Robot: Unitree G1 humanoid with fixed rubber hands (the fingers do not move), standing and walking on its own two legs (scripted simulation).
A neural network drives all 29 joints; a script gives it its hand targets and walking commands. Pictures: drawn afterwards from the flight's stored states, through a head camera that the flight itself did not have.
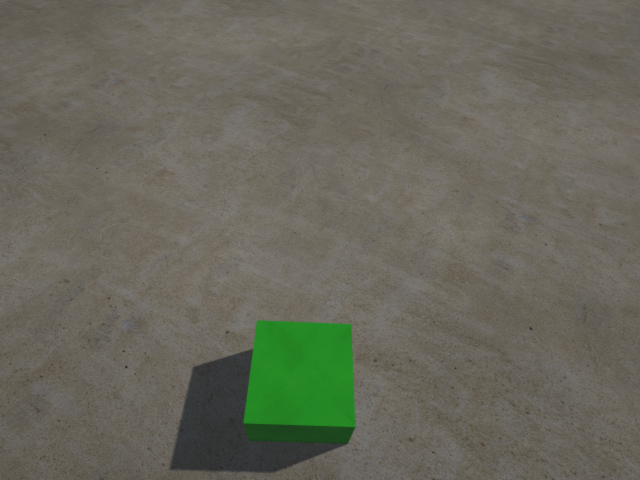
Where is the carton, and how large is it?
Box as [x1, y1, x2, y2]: [243, 320, 354, 443]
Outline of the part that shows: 257,320 243,422 249,439 270,441 347,443 354,428 350,324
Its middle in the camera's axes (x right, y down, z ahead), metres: -0.05 +0.42 +1.16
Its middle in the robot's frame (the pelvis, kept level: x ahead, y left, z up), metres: +0.49 +0.01 -0.69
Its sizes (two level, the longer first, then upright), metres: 0.291 0.286 0.184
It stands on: the floor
